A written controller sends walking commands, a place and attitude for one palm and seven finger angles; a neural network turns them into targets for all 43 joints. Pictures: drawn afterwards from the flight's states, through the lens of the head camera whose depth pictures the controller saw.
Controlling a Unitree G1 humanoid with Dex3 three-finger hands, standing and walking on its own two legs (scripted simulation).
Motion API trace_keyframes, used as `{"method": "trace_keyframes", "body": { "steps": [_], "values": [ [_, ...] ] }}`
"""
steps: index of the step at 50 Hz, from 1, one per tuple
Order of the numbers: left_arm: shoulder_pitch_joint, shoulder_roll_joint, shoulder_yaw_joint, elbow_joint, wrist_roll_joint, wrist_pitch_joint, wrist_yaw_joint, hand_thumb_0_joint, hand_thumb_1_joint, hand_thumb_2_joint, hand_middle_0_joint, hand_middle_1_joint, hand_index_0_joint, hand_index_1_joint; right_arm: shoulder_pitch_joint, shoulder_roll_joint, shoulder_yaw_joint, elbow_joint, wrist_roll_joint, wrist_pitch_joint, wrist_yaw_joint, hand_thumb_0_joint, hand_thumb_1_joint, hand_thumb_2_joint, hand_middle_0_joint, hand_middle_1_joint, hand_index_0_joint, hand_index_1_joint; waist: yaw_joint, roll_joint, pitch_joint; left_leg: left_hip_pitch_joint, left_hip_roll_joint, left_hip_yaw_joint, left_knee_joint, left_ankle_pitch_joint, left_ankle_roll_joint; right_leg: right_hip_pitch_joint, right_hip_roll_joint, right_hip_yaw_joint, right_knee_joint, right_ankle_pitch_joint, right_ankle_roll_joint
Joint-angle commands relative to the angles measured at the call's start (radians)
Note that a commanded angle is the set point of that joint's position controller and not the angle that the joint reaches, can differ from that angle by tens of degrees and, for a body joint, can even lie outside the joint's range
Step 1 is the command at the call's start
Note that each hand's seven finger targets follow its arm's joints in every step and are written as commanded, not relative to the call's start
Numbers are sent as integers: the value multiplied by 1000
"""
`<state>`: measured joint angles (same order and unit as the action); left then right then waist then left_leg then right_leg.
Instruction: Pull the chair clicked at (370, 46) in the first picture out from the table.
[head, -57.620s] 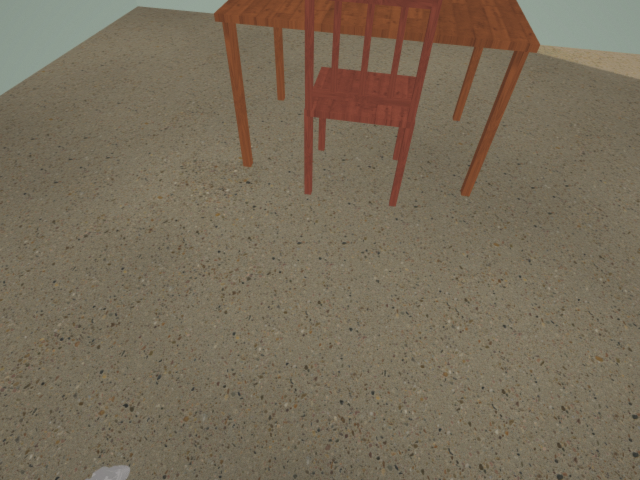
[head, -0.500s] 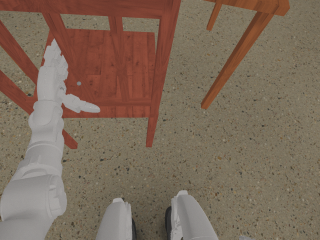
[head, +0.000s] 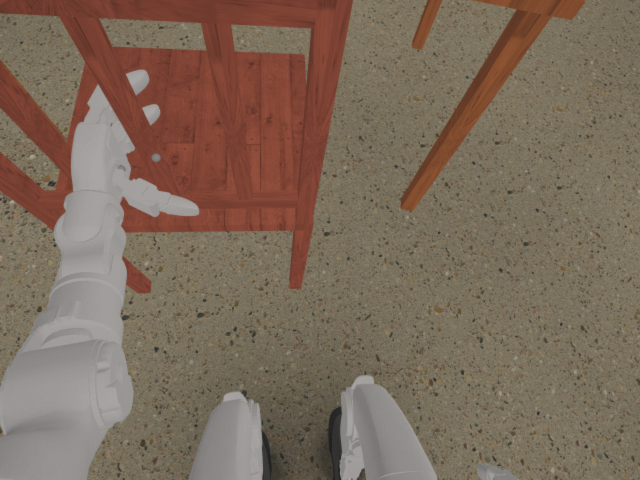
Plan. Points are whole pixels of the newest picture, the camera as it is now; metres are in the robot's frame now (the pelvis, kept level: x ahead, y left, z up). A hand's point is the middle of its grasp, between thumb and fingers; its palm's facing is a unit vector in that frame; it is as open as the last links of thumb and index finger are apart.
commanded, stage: hook a spindle and tug to test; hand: left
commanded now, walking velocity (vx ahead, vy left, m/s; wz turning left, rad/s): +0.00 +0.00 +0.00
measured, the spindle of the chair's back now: (139, 130) +0.52 +0.18 +0.04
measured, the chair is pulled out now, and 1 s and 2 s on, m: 0.21 0.21 0.23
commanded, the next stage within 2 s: step backward, pulling the chair out in 1.16 s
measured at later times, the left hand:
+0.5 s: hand (153, 160) +0.49 +0.17 +0.02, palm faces -0.02 -1.00 -0.04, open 6.0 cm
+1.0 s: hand (159, 162) +0.48 +0.16 +0.03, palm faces -0.02 -1.00 -0.03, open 5.5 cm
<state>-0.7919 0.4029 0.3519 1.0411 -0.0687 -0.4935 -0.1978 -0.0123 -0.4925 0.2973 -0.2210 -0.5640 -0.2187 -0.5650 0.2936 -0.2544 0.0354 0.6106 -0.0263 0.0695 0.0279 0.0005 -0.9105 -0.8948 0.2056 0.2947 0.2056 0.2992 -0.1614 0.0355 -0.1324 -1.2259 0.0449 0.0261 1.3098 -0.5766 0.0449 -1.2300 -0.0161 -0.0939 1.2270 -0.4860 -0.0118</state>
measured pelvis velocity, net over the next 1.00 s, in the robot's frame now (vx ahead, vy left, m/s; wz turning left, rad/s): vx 0.02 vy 0.00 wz -0.02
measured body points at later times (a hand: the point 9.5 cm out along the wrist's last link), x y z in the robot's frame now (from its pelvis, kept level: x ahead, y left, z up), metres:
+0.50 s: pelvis +0.00 +0.00 +0.00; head +0.16 +0.03 +0.42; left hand +0.48 +0.22 +0.03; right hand +0.05 -0.26 -0.11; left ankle +0.01 +0.09 -0.62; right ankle +0.04 -0.12 -0.62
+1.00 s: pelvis +0.02 +0.00 +0.02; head +0.18 +0.02 +0.44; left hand +0.48 +0.22 +0.03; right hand +0.08 -0.26 -0.10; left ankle +0.01 +0.09 -0.62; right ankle +0.04 -0.12 -0.62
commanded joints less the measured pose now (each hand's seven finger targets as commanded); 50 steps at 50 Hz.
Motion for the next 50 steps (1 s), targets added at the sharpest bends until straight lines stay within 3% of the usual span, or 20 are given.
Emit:
{"method": "trace_keyframes", "body": {
  "steps": [1,4,8,11,17,21,23,25,28,29,32,35,36,39,41,43,46,47,50],
  "values": [
    [-341,241,51,-237,-21,-67,5,0,-332,372,-377,-1066,-377,-1066,163,-179,-69,-61,-1,-21,-13,0,-900,-900,200,300,200,300,-2,104,-580,375,-30,-84,-150,467,-23,344,34,72,-130,334,-13],
    [-357,199,10,-234,-21,-73,-1,0,-164,444,-430,-1231,-430,-1231,164,-172,-66,-57,0,-26,-12,0,-900,-900,200,300,200,300,-22,81,-550,368,-29,-86,-153,445,-21,333,37,69,-132,319,-12],
    [-360,193,8,-209,-25,-74,-8,0,60,540,-500,-1450,-500,-1450,163,-177,-68,-48,-2,-29,-12,0,-900,-900,200,300,200,300,-22,85,-529,354,-30,-85,-152,420,-20,322,36,69,-139,296,-13],
    [-349,173,-5,-200,-29,-75,-17,0,228,612,-500,-1450,-500,-1450,161,-178,-71,-46,-1,-30,-12,0,-900,-900,200,300,200,300,-21,110,-531,391,-28,-90,-154,443,-25,287,35,61,-136,291,-15],
    [-363,207,21,-220,-30,-81,-8,0,564,756,-500,-1450,-500,-1450,160,-180,-69,-49,-2,-29,-13,0,-900,-900,200,300,200,300,-16,97,-544,385,-28,-94,-152,445,-25,297,35,62,-129,293,-14],
    [-353,191,5,-236,-21,-86,0,0,788,852,-500,-1450,-500,-1450,157,-179,-70,-55,-3,-29,-9,0,-900,-900,200,300,200,300,-9,139,-560,431,-24,-104,-157,482,-34,270,34,54,-121,292,-18],
    [-348,186,7,-236,-20,-81,6,0,900,900,-500,-1450,-500,-1450,157,-178,-72,-53,-4,-28,-9,0,-900,-900,200,300,200,300,-13,120,-556,430,-22,-104,-154,486,-33,269,35,54,-123,296,-15],
    [-339,172,0,-264,-25,-82,10,0,900,900,-500,-1450,-500,-1450,158,-180,-75,-58,-3,-28,-7,0,-900,-900,200,300,200,300,-9,138,-579,473,-17,-116,-162,515,-41,253,35,46,-121,294,-16],
    [-254,170,7,-287,-34,-72,11,0,900,900,-500,-1450,-500,-1450,152,-177,-75,-71,0,-26,-3,0,-900,-900,200,300,200,300,9,106,-591,455,-21,-105,-172,512,-39,311,37,52,-132,316,-16],
    [-257,149,-14,-293,-39,-72,10,0,900,900,-500,-1450,-500,-1450,151,-175,-74,-72,3,-28,-4,0,-900,-900,200,300,200,300,0,110,-575,466,-18,-110,-179,517,-41,295,36,48,-132,310,-17],
    [-205,166,12,-327,-39,-66,25,0,900,900,-500,-1450,-500,-1450,148,-174,-76,-78,3,-28,-2,0,-900,-900,200,300,200,300,21,98,-578,452,-20,-101,-183,518,-40,324,36,53,-135,324,-15],
    [-179,161,6,-333,-31,-71,33,0,900,900,-500,-1450,-500,-1450,145,-170,-74,-77,2,-30,2,0,-900,-900,200,300,200,300,19,89,-545,432,-20,-92,-186,505,-38,330,37,55,-137,328,-16],
    [-136,182,28,-336,-27,-72,34,0,900,900,-500,-1450,-500,-1450,146,-170,-75,-85,2,-29,3,0,-900,-900,200,300,200,300,36,83,-553,417,-23,-86,-188,510,-37,359,36,59,-134,342,-17],
    [-74,137,-5,-379,-38,-77,26,0,900,900,-500,-1450,-500,-1450,142,-162,-76,-100,6,-33,6,0,-900,-900,200,300,200,300,39,95,-564,450,-21,-80,-194,560,-39,371,37,61,-135,377,-19],
    [-43,166,20,-379,-41,-72,21,0,900,900,-500,-1450,-500,-1450,139,-164,-75,-99,6,-32,7,0,-900,-900,200,300,200,300,50,88,-547,424,-21,-75,-195,553,-39,391,36,64,-137,387,-18],
    [-1,155,19,-387,-49,-64,15,0,900,900,-500,-1450,-500,-1450,135,-160,-77,-106,8,-34,7,0,-900,-900,200,300,200,300,52,64,-537,400,-25,-65,-198,544,-34,429,36,70,-144,412,-17],
    [39,152,21,-422,-56,-60,12,0,900,900,-500,-1450,-500,-1450,140,-161,-80,-112,12,-34,6,0,-900,-900,200,300,200,300,63,80,-545,426,-19,-68,-202,606,-38,423,33,66,-135,436,-17],
    [44,121,-5,-448,-58,-58,9,0,900,900,-500,-1450,-500,-1450,138,-157,-82,-113,12,-37,8,0,-900,-900,200,300,200,300,59,109,-560,459,-16,-69,-199,645,-41,411,32,65,-135,450,-16],
    [141,97,-10,-497,-74,-48,12,0,900,900,-500,-1450,-500,-1450,148,-156,-90,-120,14,-42,13,0,-900,-900,200,300,200,300,72,86,-580,496,-9,-73,-203,739,-46,436,32,60,-138,500,-15]
  ]
}}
